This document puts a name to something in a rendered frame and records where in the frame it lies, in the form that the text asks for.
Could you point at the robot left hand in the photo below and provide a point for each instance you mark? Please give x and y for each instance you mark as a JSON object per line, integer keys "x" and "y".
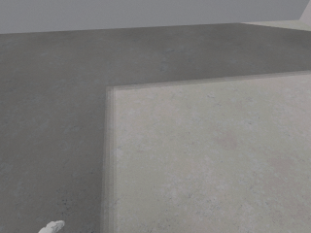
{"x": 53, "y": 227}

